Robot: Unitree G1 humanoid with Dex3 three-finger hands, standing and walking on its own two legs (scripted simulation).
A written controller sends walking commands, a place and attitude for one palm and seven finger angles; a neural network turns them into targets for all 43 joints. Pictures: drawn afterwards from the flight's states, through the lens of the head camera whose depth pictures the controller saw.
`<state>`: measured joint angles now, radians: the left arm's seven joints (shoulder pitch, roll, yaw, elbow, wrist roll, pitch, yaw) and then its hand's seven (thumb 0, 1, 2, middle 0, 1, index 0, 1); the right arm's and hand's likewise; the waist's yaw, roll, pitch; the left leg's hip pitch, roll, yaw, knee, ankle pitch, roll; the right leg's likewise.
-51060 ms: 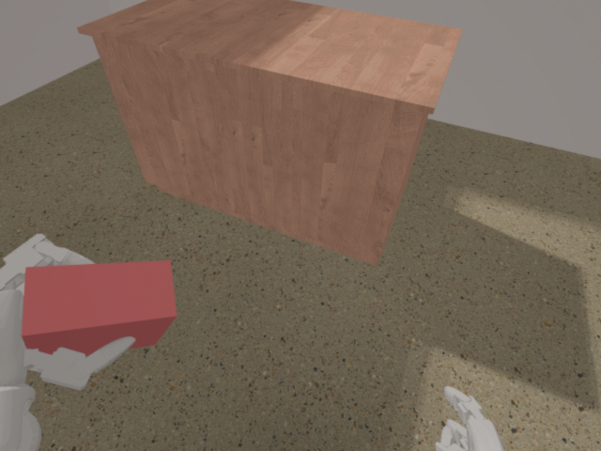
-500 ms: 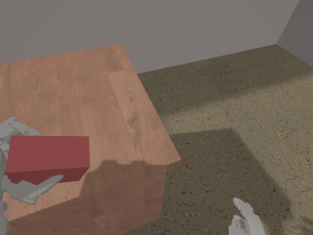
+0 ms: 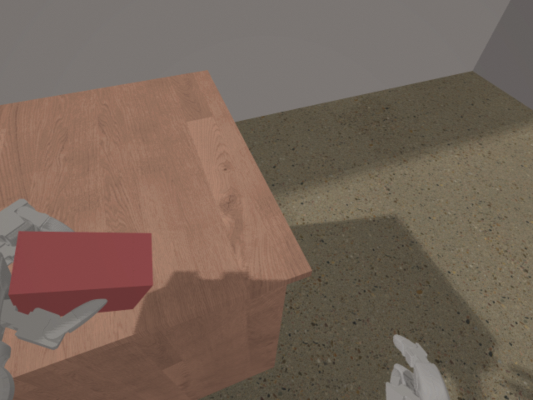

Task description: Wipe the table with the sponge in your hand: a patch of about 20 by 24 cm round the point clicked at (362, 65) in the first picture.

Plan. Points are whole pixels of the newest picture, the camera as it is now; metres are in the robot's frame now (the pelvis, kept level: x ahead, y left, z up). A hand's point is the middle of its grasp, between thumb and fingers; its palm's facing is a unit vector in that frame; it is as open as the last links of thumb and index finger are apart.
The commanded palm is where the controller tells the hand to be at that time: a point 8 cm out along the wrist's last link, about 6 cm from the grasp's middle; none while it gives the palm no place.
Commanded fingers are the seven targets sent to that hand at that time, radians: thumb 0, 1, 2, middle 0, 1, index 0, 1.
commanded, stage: shuffle to correct the standing spot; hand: left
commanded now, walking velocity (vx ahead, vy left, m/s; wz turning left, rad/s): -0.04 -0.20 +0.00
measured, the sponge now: (104, 276) +0.23 +0.20 +0.14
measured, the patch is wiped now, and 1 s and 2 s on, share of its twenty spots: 0.00 0.00 0.00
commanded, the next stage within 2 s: come to a stop and stand still in 0.44 s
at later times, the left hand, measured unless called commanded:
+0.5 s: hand (60, 268) +0.22 +0.24 +0.16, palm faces +0.33 -0.85 -0.41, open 9.9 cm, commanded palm +0.16 +0.28 +0.18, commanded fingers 0.00 0.10 1.30 -1.20 -1.60 -1.20 -1.60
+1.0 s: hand out of the picture +0.19 +0.29 +0.16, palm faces +0.37 -0.86 -0.36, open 9.9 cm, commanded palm +0.14 +0.32 +0.18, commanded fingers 0.00 0.10 1.30 -1.20 -1.60 -1.20 -1.60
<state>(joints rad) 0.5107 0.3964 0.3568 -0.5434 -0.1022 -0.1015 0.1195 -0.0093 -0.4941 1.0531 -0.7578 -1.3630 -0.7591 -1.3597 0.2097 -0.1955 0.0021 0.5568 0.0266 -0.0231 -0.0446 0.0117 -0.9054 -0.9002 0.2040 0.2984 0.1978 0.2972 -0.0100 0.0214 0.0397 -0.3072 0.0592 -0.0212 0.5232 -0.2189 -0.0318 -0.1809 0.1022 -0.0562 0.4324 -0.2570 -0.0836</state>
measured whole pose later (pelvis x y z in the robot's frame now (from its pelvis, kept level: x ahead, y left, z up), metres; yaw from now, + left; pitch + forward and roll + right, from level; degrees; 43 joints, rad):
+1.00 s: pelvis -0.02 +0.04 +0.00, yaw -1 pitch -2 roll -2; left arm 0.43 0.38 0.36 -0.44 -0.05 -0.21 0.10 -0.01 -0.50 1.05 -0.76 -1.36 -0.76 -1.36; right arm 0.25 -0.21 0.00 0.59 0.01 -0.12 -0.06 0.01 -0.91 -0.90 0.20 0.30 0.20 0.30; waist 0.02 -0.03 0.04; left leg -0.29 0.00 0.00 0.51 -0.19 0.03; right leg -0.19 0.05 -0.02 0.45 -0.24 -0.02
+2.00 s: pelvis +0.00 +0.06 +0.01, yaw +0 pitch -1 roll -2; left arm 0.43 0.35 0.33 -0.42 -0.03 -0.20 0.11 -0.01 -0.50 1.05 -0.76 -1.36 -0.76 -1.36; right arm 0.22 -0.21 0.02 0.60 0.02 -0.10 -0.04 0.01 -0.90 -0.90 0.20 0.30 0.20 0.30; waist 0.02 0.01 0.02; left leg -0.24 -0.04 0.00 0.44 -0.18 0.06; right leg -0.12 0.02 -0.01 0.36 -0.22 0.00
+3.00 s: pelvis +0.00 +0.09 +0.01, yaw -1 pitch -1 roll -2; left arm 0.42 0.37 0.35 -0.46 -0.03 -0.22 0.11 -0.01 -0.50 1.05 -0.76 -1.36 -0.76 -1.36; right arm 0.19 -0.19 0.03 0.57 0.01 -0.11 -0.04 0.01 -0.90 -0.90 0.21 0.30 0.20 0.30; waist 0.04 -0.03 0.06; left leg -0.25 -0.07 0.02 0.43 -0.18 0.09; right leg -0.13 -0.01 0.01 0.36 -0.22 0.04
